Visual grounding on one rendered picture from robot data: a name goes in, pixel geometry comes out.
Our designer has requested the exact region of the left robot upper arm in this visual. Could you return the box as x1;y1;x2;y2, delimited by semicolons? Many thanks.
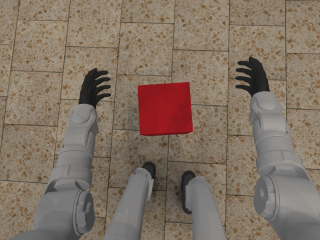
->
9;189;95;240

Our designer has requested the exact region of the left robot forearm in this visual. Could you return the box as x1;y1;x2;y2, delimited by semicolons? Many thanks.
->
33;103;99;230

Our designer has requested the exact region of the left robot hand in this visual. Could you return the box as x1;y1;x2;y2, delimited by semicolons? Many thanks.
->
78;68;111;109

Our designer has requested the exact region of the right robot hand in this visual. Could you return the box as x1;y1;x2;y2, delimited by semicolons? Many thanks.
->
235;57;270;98

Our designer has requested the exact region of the left robot shin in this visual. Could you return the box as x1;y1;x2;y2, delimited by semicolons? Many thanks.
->
128;168;151;181

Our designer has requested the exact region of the right robot forearm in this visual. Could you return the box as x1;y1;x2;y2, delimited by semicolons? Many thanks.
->
249;91;320;218

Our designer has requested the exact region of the carton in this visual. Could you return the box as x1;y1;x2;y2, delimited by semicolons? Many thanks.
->
137;82;193;136

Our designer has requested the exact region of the right robot foot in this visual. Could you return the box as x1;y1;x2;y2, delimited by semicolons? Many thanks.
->
181;171;196;214

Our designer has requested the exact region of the right robot upper arm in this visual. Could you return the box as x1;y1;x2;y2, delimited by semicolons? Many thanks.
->
253;174;320;240

